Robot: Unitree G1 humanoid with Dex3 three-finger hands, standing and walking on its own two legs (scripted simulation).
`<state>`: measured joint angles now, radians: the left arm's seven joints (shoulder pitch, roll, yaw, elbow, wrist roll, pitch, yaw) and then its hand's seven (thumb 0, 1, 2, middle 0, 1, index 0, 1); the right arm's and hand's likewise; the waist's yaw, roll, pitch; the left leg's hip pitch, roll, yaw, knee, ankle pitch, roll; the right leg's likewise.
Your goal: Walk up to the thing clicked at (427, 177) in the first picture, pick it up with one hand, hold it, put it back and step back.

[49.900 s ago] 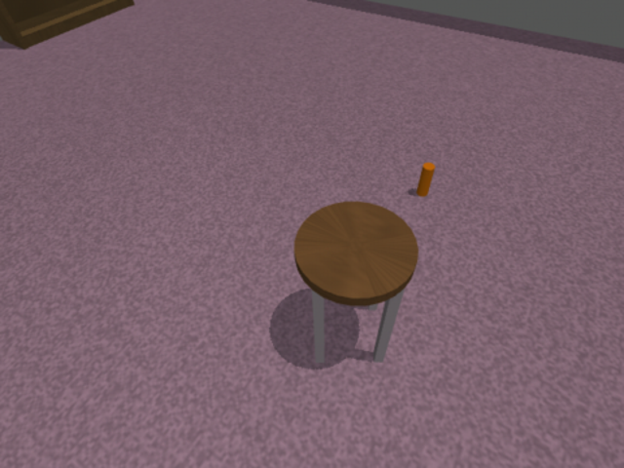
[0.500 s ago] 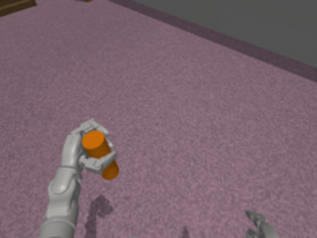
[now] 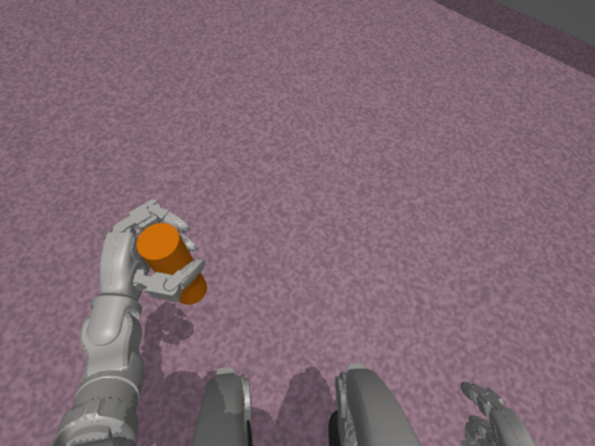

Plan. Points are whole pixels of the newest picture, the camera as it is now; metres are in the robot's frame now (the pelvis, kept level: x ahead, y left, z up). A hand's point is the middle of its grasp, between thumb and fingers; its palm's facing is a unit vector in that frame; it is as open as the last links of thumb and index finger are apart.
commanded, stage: crouch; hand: left
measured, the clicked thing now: (176, 268) +0.37 +0.17 -0.04
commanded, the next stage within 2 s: lower in 1.32 s
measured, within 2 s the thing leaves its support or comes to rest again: neither
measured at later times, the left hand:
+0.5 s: hand (207, 284) +0.41 +0.16 -0.24, palm faces -0.05 -1.00 -0.03, open 7.8 cm
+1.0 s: hand (214, 284) +0.45 +0.16 -0.36, palm faces -0.07 -1.00 -0.03, open 7.8 cm
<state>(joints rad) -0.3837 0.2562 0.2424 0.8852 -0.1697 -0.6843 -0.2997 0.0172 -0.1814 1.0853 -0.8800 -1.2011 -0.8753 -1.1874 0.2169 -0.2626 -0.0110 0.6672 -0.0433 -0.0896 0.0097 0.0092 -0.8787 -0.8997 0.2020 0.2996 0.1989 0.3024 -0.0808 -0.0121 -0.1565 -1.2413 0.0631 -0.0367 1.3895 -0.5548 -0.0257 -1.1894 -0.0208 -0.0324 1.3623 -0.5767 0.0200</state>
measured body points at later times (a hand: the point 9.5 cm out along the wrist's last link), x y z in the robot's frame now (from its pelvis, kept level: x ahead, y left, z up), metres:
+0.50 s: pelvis -0.05 +0.00 -0.21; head +0.14 +0.03 +0.19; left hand +0.41 +0.21 -0.24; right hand +0.05 -0.26 -0.34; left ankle +0.05 +0.13 -0.60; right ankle +0.03 -0.13 -0.60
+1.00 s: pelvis -0.06 +0.00 -0.30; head +0.17 +0.05 +0.08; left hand +0.45 +0.22 -0.35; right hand -0.01 -0.28 -0.41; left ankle +0.05 +0.13 -0.60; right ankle +0.03 -0.13 -0.60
